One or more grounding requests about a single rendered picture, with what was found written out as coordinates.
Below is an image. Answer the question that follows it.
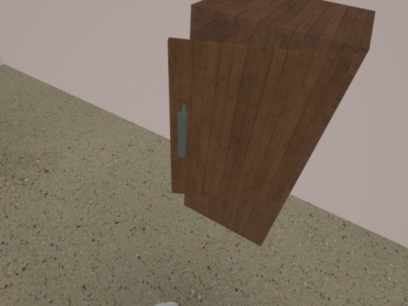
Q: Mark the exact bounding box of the handle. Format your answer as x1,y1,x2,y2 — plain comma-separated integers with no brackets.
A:
178,105,187,158

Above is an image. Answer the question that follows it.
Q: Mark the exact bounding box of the cupboard door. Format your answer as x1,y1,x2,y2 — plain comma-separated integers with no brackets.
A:
168,38,353,203

